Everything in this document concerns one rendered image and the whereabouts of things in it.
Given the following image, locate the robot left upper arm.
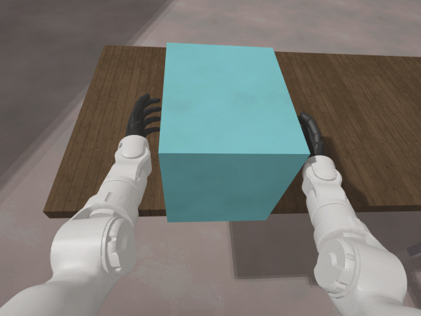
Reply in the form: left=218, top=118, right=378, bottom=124
left=0, top=216, right=137, bottom=316

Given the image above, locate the table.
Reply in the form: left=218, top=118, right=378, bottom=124
left=43, top=45, right=421, bottom=257

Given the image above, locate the robot right hand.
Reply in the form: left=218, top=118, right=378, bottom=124
left=297, top=112, right=326, bottom=164

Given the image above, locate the left robot forearm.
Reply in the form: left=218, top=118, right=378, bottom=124
left=50, top=135, right=152, bottom=270

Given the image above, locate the robot left hand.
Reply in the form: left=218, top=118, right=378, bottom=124
left=126, top=93, right=162, bottom=138

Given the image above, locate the robot right upper arm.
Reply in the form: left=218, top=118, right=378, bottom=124
left=314, top=236, right=421, bottom=316

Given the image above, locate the right robot forearm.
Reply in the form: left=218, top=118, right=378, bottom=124
left=302, top=155, right=407, bottom=293

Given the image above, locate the carton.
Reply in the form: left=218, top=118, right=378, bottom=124
left=159, top=43, right=310, bottom=223

